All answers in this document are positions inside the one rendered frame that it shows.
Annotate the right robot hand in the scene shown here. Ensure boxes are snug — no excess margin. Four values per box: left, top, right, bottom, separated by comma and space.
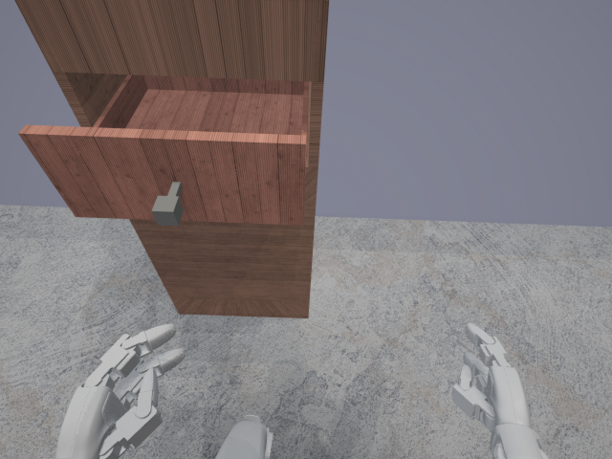
453, 323, 532, 433

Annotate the drawer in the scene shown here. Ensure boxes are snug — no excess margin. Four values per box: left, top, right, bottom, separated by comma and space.
18, 75, 309, 226

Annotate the cabinet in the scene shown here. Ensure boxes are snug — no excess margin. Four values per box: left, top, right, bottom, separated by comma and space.
14, 0, 329, 318

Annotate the robot right forearm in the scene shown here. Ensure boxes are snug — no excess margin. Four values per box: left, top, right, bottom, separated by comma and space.
491, 424, 550, 459

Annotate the robot left shin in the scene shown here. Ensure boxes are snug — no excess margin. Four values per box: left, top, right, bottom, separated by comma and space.
243, 415, 261, 424

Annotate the left robot thigh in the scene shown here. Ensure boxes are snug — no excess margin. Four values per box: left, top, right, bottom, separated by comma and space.
215, 421, 273, 459

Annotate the left robot hand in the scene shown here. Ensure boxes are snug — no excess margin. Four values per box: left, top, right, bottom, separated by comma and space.
55, 324, 186, 459

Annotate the handle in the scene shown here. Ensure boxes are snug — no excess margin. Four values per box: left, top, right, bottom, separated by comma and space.
152, 182, 184, 226

